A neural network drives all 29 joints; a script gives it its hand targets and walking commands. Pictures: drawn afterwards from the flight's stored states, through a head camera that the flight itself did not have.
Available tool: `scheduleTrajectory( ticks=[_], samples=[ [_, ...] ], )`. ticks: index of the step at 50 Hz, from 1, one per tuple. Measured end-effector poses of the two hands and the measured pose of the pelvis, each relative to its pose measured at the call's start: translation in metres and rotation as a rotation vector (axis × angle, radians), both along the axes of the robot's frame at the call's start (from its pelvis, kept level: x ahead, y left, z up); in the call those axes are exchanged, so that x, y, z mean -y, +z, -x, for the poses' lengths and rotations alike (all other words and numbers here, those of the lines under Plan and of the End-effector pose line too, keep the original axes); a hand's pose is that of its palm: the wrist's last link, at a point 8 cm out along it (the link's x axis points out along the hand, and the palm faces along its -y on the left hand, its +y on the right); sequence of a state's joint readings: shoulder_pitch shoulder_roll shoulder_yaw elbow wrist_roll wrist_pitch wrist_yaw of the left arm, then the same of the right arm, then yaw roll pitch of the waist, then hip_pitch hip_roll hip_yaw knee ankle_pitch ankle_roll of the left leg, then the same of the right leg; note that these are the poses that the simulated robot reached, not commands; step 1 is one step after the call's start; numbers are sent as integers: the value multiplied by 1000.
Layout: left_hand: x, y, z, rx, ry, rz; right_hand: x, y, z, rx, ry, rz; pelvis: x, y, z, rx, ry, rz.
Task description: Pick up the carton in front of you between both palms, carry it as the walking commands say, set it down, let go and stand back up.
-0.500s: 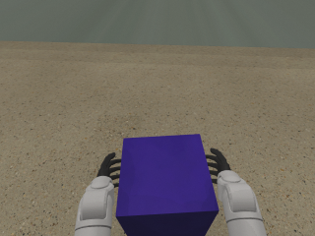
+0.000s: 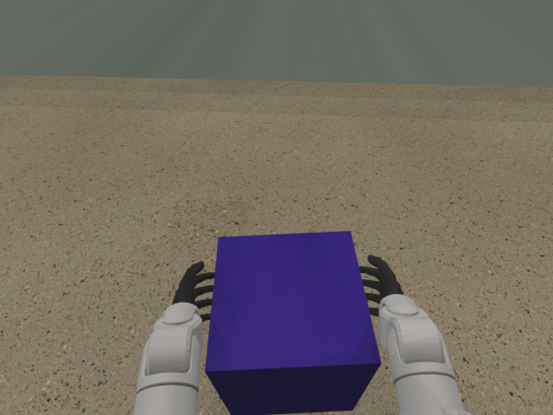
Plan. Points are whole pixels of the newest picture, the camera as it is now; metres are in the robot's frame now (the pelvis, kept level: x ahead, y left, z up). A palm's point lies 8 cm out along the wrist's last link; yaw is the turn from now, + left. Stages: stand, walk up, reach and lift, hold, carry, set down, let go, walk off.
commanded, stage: carry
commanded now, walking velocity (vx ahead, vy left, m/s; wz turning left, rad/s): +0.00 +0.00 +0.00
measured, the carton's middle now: (288, 327) +0.30 +0.00 -0.05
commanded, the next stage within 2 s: hold in 0.70 s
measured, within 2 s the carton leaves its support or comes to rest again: neither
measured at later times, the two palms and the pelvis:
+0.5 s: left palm (182, 322) +0.27 +0.15 +0.04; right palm (391, 314) +0.27 -0.15 +0.04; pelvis -0.02 +0.00 +0.00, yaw +0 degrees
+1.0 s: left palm (165, 344) +0.23 +0.17 +0.05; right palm (384, 320) +0.25 -0.13 +0.04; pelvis -0.04 +0.00 +0.01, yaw +4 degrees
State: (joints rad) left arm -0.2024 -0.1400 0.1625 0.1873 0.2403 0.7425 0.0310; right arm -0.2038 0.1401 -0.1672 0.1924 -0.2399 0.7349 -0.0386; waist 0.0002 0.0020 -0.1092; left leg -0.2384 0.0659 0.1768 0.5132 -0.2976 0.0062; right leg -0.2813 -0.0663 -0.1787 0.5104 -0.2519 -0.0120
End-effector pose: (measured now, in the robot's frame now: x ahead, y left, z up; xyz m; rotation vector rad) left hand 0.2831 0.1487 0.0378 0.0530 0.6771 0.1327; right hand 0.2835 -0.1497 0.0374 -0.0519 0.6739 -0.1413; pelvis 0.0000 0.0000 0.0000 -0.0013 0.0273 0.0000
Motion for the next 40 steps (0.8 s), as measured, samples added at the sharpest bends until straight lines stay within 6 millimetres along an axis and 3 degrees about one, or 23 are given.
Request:
scheduleTrajectory(
  ticks=[35, 40],
  samples=[
    [-4, 1, 19, 5, 1, -1, -4, 1, 19, 3, 0, 2, -4, 0, 20, -1, -1, -1],
    [-6, 3, 28, 1, 0, -5, -6, 3, 28, -2, 14, 11, -4, 6, 24, 87, 22, 1]
  ],
)
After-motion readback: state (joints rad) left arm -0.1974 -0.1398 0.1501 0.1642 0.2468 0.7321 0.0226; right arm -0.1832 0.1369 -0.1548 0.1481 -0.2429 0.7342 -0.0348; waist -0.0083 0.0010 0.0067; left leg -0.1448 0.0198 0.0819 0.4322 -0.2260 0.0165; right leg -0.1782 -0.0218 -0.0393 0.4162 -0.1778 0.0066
